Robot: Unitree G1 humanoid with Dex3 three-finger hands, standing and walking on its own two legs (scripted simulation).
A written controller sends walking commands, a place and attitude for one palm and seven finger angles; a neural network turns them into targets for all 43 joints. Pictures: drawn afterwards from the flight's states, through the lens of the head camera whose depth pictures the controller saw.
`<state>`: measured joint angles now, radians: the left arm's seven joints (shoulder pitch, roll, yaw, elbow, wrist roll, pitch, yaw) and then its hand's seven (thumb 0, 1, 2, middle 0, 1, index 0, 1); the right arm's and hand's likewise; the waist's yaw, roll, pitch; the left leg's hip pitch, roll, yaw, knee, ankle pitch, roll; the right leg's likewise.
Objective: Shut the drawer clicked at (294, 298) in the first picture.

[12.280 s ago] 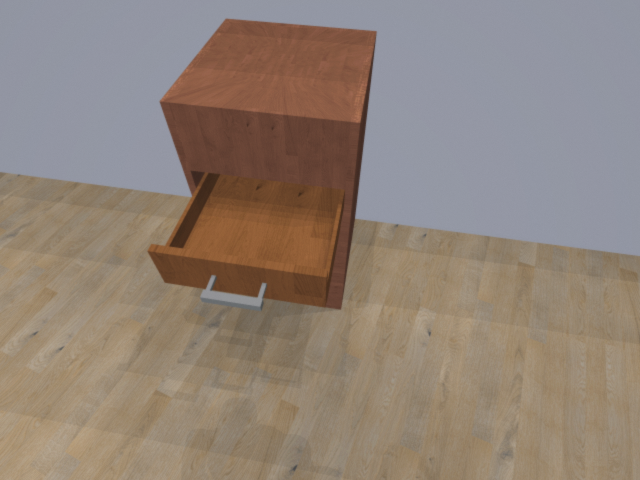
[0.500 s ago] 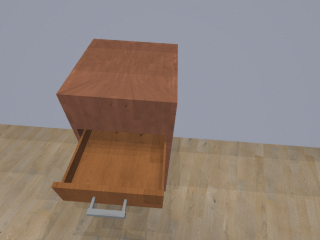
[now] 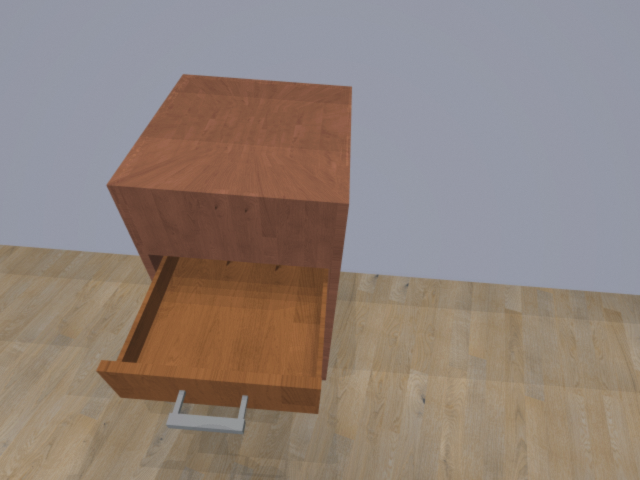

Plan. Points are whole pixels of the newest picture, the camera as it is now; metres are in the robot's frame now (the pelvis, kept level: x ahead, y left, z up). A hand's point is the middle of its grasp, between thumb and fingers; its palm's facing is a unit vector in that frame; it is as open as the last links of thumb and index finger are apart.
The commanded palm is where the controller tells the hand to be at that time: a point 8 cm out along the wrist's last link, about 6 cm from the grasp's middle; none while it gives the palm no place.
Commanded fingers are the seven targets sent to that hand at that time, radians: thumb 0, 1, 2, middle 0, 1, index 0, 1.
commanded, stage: raise the hand and make a fist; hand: left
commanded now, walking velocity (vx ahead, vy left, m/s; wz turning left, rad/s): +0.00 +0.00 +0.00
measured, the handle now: (209, 411) +0.28 +0.21 -0.25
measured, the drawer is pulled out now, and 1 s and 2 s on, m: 0.26 0.26 0.26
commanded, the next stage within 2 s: bring the fist close to the handle in 1.96 s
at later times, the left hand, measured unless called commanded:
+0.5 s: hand out of the picture +0.13 +0.11 -0.10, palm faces -0.02 -1.00 +0.03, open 5.8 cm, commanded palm +0.10 +0.20 -0.10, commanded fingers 0.00 0.90 0.90 -0.66 -0.80 -0.66 -0.80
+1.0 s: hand out of the picture +0.13 +0.16 -0.12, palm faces +0.01 -1.00 -0.06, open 3.5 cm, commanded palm +0.08 +0.22 -0.12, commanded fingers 0.00 0.90 0.90 -1.16 -1.34 -1.16 -1.34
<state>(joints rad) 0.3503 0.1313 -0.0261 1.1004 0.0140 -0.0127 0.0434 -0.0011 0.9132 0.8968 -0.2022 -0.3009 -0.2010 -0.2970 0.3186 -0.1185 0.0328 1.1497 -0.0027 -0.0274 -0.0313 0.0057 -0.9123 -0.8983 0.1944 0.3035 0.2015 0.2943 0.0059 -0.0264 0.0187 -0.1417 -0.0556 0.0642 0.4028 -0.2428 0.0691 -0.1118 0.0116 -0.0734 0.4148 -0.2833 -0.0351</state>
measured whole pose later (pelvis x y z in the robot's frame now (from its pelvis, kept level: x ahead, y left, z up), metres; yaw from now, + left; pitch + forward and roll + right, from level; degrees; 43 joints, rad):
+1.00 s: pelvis -0.07 -0.04 -0.14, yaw +0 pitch +20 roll -1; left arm 0.43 0.22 0.22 0.12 -0.29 -0.50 -0.33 0.01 0.91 0.90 -0.97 -1.13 -0.97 -1.13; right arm 0.20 -0.20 -0.06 0.65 0.04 -0.19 -0.05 0.02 -0.91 -0.90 0.20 0.30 0.20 0.29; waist -0.02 0.02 -0.18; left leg -1.17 0.03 0.00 1.35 -0.53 0.01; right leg -1.11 0.03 -0.17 1.33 -0.58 -0.11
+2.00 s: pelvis -0.07 +0.02 -0.17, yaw -1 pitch +25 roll -6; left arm 0.64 0.19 0.03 -0.16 -0.17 -0.52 -0.17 0.01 0.91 0.90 -1.40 -1.60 -1.40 -1.60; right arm 0.14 -0.20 -0.03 0.47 0.01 -0.12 0.01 0.02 -0.91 -0.90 0.20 0.30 0.21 0.30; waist 0.01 0.03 -0.23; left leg -1.36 0.00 0.03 1.52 -0.60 0.10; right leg -1.27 0.00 -0.16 1.46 -0.63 -0.04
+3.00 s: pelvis -0.08 -0.02 -0.24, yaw -2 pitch +31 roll -5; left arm 0.24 0.25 0.15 0.18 -0.25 -0.60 -0.25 0.01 0.91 0.90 -1.40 -1.60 -1.40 -1.60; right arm 0.08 -0.24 0.00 0.57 0.01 -0.11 0.01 0.01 -0.91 -0.90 0.20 0.30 0.20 0.29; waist 0.00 0.01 -0.23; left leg -1.65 0.03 0.00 1.75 -0.65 0.06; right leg -1.56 0.01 -0.20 1.70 -0.69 -0.11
